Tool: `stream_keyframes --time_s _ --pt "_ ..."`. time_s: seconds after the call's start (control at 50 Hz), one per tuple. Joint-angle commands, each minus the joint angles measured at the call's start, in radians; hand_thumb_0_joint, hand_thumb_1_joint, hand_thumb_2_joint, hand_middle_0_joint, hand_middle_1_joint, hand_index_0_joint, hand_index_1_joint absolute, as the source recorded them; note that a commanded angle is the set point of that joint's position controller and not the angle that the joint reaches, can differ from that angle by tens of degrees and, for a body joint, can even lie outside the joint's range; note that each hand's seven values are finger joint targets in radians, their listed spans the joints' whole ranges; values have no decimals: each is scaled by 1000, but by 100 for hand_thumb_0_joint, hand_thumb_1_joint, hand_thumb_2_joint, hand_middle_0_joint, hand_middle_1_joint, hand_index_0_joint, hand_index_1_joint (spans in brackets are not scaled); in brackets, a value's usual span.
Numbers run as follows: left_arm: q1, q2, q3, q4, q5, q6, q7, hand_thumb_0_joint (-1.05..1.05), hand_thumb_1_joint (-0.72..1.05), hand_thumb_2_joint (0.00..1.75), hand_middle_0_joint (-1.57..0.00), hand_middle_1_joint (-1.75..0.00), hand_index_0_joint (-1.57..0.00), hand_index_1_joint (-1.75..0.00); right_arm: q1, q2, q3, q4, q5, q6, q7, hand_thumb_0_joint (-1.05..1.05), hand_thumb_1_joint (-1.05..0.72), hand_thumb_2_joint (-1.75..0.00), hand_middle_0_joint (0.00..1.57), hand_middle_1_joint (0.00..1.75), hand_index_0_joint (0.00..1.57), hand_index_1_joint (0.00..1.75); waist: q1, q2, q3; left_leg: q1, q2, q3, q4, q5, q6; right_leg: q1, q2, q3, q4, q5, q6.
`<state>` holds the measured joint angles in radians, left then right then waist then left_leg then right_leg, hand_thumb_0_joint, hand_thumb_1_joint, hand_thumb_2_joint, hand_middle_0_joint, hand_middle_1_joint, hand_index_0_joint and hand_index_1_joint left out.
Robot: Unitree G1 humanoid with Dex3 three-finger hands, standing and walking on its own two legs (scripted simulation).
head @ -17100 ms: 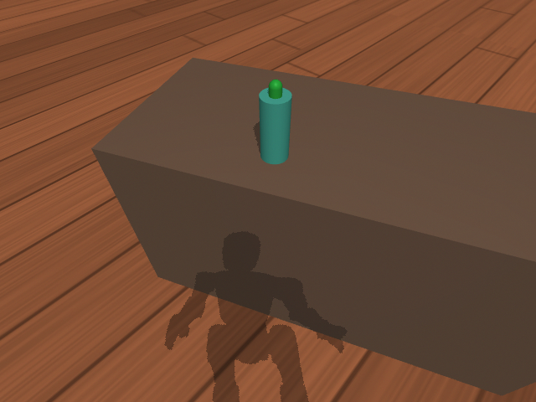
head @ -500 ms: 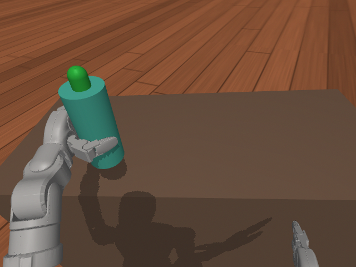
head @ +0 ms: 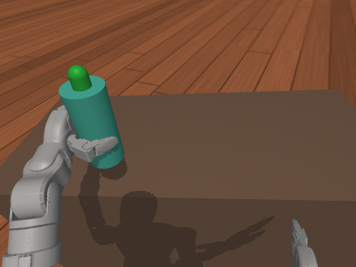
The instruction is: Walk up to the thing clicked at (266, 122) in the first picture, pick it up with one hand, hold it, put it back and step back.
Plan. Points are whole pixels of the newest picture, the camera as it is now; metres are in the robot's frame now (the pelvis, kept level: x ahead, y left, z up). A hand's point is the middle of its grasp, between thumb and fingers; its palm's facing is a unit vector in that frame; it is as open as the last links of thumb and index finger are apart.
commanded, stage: hold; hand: left
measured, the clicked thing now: (94, 118) +0.33 +0.16 +0.25
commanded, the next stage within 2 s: crouch in 0.18 s
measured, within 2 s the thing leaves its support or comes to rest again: neither
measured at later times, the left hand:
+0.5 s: hand (96, 130) +0.34 +0.17 +0.21, palm faces +0.10 -1.00 -0.02, open 10.6 cm
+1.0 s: hand (111, 138) +0.41 +0.18 +0.13, palm faces +0.13 -0.99 -0.01, open 10.6 cm
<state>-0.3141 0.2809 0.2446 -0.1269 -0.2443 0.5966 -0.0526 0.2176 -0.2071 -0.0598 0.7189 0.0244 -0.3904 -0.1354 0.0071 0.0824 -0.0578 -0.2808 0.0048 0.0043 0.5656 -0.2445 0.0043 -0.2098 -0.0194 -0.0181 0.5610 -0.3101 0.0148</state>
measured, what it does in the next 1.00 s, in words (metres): stands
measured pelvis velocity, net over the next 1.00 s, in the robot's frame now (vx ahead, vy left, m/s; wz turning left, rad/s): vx -0.01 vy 0.00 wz -0.03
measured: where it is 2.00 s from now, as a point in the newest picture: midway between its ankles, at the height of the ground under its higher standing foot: outside the picture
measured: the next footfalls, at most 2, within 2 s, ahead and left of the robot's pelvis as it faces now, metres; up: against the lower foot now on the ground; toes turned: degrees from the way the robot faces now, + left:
none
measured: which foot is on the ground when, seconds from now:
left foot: down 0.00-1.00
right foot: down 0.00-1.00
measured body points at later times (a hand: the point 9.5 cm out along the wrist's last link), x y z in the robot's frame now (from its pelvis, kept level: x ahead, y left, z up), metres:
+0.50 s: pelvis +0.00 +0.00 +0.00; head -0.04 -0.03 +0.45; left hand +0.32 +0.22 +0.22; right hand +0.18 -0.25 -0.07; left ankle +0.04 +0.12 -0.73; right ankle +0.00 -0.13 -0.73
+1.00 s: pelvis -0.01 +0.00 +0.00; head +0.00 +0.00 +0.45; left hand +0.39 +0.23 +0.13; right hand +0.15 -0.26 -0.06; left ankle +0.04 +0.12 -0.73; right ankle +0.00 -0.13 -0.73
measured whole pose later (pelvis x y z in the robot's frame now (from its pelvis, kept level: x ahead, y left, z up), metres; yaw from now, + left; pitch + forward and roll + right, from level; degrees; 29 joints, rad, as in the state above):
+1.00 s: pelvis -0.01 +0.00 +0.00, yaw -2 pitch +1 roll -1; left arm -0.49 0.31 0.25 0.54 -0.17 0.14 -0.02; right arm 0.20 -0.22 -0.05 0.68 0.02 -0.34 -0.09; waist -0.06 0.03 -0.04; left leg -0.38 0.02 0.02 0.59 -0.24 0.01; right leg -0.31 0.00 0.00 0.57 -0.29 0.02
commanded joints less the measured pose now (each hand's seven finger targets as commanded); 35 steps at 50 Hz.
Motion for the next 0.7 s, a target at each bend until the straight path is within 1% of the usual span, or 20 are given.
stream_keyframes --time_s 0.0,0.04,0.06,0.08,0.1,0.12,0.14,0.16,0.28,0.3,0.38,0.42,0.46,0.48,0.52,0.58,0.62,0.64,0.66,0.68 --pt "-580 252 163 -385 -34 -150 10 0 2 136 -120 -147 -122 -149 -119 -99 -34 -173 4 -66 -8 0 52 -7 5 5 5 5 4 -18 -261 195 -11 -3 -56 151 11 -53 27 -38 -104 186 -6" --pt "-549 262 174 -365 -30 -145 11 0 4 136 -121 -148 -123 -149 -120 -105 -41 -184 5 -60 -9 0 52 -7 5 5 5 5 4 -23 -285 209 -6 -8 -60 169 10 -42 30 -41 -99 202 -7" --pt "-556 218 135 -374 -29 -146 8 0 3 137 -121 -148 -123 -149 -135 -82 -19 -187 4 -57 -5 0 52 -6 5 5 5 5 10 -4 -271 201 -5 -8 -61 173 6 -47 31 -42 -98 203 -10" --pt "-536 200 127 -344 -32 -143 8 0 4 138 -121 -149 -123 -150 -155 -70 -4 -192 6 -58 -3 0 52 -6 5 5 5 5 17 -12 -264 191 -9 -5 -58 181 9 -37 27 -40 -99 209 -9" --pt "-575 269 175 -418 -29 -149 16 0 3 138 -122 -150 -124 -151 -136 -96 -29 -176 4 -55 -8 0 52 -7 5 5 5 5 16 -14 -289 202 -10 -3 -55 185 12 -30 26 -35 -96 218 -7" --pt "-559 219 130 -372 -26 -144 13 0 3 138 -122 -149 -124 -151 -151 -87 -22 -192 3 -56 -8 0 52 -7 5 5 5 5 9 -25 -285 202 -10 -2 -53 194 12 -29 26 -36 -94 228 -7" --pt "-547 211 117 -372 -23 -139 9 0 3 137 -122 -149 -124 -150 -156 -88 -19 -184 5 -55 -8 0 52 -6 5 5 5 5 10 -5 -267 193 -13 1 -55 188 11 -44 25 -35 -97 224 -8" --pt "-558 216 133 -370 -25 -138 10 0 2 137 -123 -148 -124 -150 -149 -101 -30 -190 1 -56 -11 0 52 -7 5 5 5 5 4 -29 -271 203 -9 -2 -57 176 11 -44 29 -37 -99 211 -6" --pt "-561 229 125 -413 -21 -135 5 0 1 131 -126 -148 -128 -148 -121 -99 -39 -142 4 -48 -10 0 55 -5 5 5 5 5 -5 -1 -267 213 -13 1 -56 182 12 -56 25 -36 -101 222 -7" --pt "-596 257 147 -436 -23 -139 7 0 1 133 -129 -150 -131 -151 -108 -109 -45 -137 2 -48 -10 0 56 -5 5 5 5 5 -8 -16 -283 221 -11 -1 -55 183 15 -44 25 -35 -101 225 -5" --pt "-536 190 122 -289 -36 -124 14 0 4 134 -130 -151 -132 -152 -149 -91 -31 -130 3 -52 -11 0 57 -5 5 5 5 5 -11 -54 -224 177 -15 -2 -59 155 19 -60 24 -35 -107 204 1" --pt "-618 228 138 -307 -30 -135 26 0 3 134 -129 -150 -131 -150 -133 -94 -31 -114 2 -49 -12 0 57 -4 5 5 5 5 -16 -45 -244 191 -14 0 -62 139 18 -73 22 -31 -110 193 0" --pt "-577 140 83 -134 -22 -131 29 0 2 131 -127 -148 -129 -148 -149 -89 -26 -116 1 -50 -11 0 57 -4 5 5 5 5 -30 -109 -192 163 -13 -3 -66 116 21 -88 23 -34 -112 174 1" --pt "-645 190 102 -199 -18 -151 32 0 -3 131 -126 -148 -129 -148 -154 -104 -32 -119 2 -50 -9 0 57 -4 5 5 5 5 -20 -72 -216 166 -15 -3 -70 103 19 -86 21 -30 -113 163 -2" --pt "-660 203 102 -48 0 -172 33 0 -1 128 -125 -145 -128 -145 -138 -130 -51 -129 0 -52 -11 0 57 -4 5 5 5 5 -42 -115 -204 164 -11 -7 -70 80 20 -110 24 -34 -115 143 -1" --pt "-739 210 80 -13 8 -246 23 0 7 129 -125 -144 -127 -144 -131 -113 -36 -135 1 -55 -3 0 58 -4 5 5 5 5 -46 -74 -253 188 -10 -8 -67 82 18 -122 19 -28 -105 148 -5" --pt "-756 252 98 17 14 -295 24 0 13 131 -127 -146 -129 -146 -130 -123 -39 -149 1 -55 1 0 59 -4 5 5 5 5 -41 -51 -287 187 -14 -5 -59 103 20 -108 16 -22 -105 169 -5" --pt "-755 235 87 57 17 -317 23 0 13 131 -127 -146 -129 -146 -115 -108 -30 -133 0 -54 6 0 58 -4 5 5 5 5 -40 -44 -292 186 -11 -6 -55 117 19 -111 16 -22 -97 179 -8" --pt "-780 277 121 44 13 -349 26 0 10 131 -127 -147 -130 -147 -129 -119 -36 -144 1 -57 9 0 58 -4 5 5 5 5 -31 -41 -291 180 -8 -7 -54 113 17 -109 18 -22 -93 171 -8" --pt "-769 253 94 96 20 -375 27 0 10 131 -127 -147 -129 -146 -155 -136 -47 -183 -1 -64 12 0 58 -4 5 5 5 5 -40 -29 -317 191 -4 -10 -52 123 13 -103 22 -22 -87 181 -11"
